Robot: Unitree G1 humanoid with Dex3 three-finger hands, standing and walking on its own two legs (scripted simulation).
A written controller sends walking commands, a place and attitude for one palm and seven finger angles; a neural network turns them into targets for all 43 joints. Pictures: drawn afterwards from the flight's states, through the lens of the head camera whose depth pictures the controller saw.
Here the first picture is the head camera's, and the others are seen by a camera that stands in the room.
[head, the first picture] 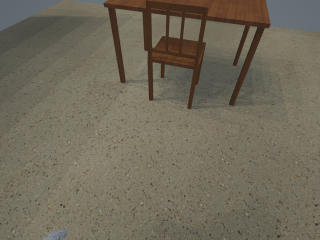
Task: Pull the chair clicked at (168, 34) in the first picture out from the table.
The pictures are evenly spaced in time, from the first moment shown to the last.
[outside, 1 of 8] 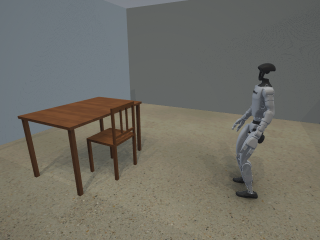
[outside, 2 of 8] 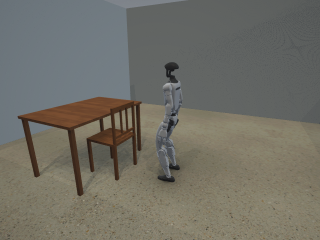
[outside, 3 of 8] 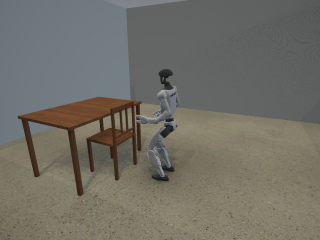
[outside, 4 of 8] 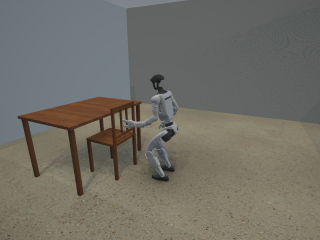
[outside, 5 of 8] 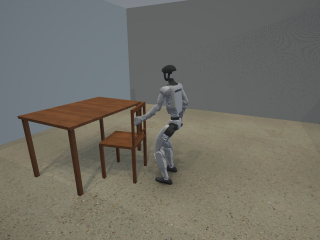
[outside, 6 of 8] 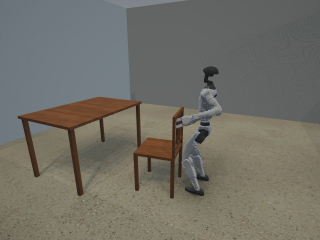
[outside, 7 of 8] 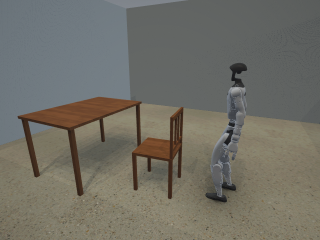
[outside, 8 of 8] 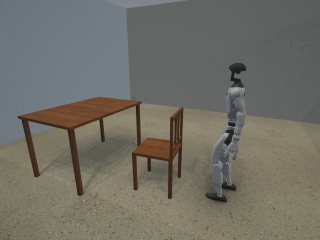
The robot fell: no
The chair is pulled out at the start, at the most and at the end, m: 0.00 0.66 0.65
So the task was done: yes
